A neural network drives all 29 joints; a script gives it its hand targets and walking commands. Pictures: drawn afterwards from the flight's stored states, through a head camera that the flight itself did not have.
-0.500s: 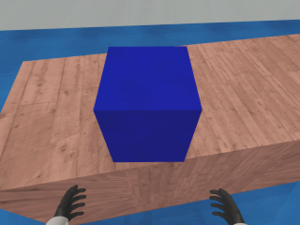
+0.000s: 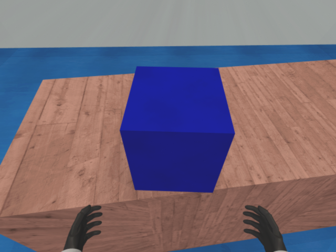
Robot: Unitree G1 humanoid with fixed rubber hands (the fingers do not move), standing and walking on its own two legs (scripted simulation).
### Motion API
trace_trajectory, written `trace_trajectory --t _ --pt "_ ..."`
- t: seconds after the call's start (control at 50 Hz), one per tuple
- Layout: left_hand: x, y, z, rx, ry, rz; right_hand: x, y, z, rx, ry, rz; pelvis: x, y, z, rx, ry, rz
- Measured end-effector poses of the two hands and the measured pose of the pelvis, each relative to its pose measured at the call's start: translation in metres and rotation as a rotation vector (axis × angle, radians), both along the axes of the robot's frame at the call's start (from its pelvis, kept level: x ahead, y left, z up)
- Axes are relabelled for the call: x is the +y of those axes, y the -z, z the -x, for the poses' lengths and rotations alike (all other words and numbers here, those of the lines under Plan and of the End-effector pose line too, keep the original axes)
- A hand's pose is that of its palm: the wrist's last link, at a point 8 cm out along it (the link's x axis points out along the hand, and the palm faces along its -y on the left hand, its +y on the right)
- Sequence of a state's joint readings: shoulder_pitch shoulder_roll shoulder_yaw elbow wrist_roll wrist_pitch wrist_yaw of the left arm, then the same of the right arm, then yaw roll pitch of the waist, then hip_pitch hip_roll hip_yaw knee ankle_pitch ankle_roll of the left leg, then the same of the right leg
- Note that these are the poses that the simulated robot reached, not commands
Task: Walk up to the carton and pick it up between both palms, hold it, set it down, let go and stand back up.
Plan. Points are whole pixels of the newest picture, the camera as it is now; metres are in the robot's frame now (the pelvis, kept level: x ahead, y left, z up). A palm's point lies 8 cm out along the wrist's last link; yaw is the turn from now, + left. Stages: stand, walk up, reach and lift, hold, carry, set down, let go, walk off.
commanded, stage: reach and lift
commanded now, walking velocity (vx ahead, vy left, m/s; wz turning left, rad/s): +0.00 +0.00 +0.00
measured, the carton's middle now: (175, 130) +0.42 +0.01 +0.05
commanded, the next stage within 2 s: none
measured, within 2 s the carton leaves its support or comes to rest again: neither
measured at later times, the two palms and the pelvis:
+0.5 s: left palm (81, 215) +0.19 +0.22 +0.02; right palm (271, 212) +0.21 -0.20 +0.02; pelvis +0.00 -0.01 +0.00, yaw -1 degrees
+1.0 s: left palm (85, 172) +0.26 +0.21 +0.08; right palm (272, 172) +0.28 -0.21 +0.07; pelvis +0.00 -0.01 +0.00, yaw -1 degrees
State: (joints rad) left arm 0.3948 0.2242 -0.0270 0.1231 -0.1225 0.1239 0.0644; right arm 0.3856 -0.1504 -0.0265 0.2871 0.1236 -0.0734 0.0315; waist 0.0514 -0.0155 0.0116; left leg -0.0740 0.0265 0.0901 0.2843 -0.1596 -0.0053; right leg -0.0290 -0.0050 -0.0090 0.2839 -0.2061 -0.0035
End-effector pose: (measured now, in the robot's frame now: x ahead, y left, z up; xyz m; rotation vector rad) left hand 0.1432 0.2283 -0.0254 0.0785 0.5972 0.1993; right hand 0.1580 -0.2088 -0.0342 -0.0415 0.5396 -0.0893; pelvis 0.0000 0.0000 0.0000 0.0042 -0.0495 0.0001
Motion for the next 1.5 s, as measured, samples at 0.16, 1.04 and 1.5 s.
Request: trace_trajectory --t 0.16,1.04,1.5 --pt "-0.006 -0.011 -0.007 -0.067 0.015 0.028 0.001 -0.014 -0.003 -0.064 0.013 -0.004 -0.004 0.000 0.004 0.007 0.006 -0.004" --pt "-0.014 -0.105 -0.126 -0.320 0.070 0.072 0.005 -0.110 -0.127 -0.324 -0.005 -0.056 -0.010 0.001 -0.002 0.039 0.017 0.001" --pt "-0.009 -0.147 -0.186 -0.293 0.053 0.081 0.008 -0.151 -0.187 -0.306 -0.013 -0.056 -0.016 0.004 0.024 0.098 0.010 -0.001"
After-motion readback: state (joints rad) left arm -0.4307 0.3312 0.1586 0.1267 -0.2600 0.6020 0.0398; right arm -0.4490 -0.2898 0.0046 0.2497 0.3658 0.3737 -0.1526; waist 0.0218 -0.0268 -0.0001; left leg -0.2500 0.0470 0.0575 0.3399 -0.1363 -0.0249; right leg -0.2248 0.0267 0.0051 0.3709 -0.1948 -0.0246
